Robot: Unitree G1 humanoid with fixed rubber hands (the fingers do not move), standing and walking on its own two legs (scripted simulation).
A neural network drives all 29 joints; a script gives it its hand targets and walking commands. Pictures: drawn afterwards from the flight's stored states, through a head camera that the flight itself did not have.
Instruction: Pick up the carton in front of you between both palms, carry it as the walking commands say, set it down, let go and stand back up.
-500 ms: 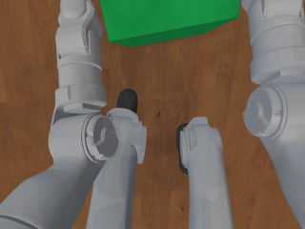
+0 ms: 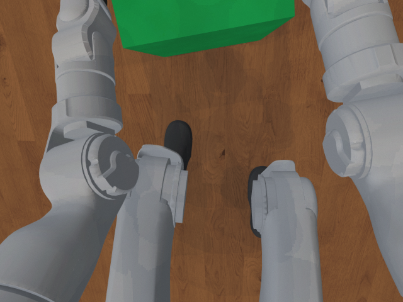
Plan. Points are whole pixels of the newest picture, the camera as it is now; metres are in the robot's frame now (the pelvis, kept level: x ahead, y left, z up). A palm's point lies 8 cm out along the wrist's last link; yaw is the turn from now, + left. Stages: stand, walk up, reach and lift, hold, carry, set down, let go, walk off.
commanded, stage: set down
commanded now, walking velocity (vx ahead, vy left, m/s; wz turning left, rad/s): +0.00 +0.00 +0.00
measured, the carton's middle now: out of the picture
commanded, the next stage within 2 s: none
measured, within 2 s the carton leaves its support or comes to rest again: rests again in 0.88 s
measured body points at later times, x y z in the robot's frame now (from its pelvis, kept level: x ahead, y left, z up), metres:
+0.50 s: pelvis -0.02 +0.03 -0.03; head +0.37 +0.00 +0.19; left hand +0.52 +0.24 -0.21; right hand +0.58 -0.07 -0.22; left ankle +0.14 +0.16 -0.38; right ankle +0.04 -0.09 -0.38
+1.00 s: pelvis -0.03 +0.02 -0.03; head +0.37 -0.01 +0.17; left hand +0.51 +0.26 -0.23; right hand +0.58 -0.10 -0.24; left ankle +0.14 +0.16 -0.38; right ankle +0.04 -0.08 -0.38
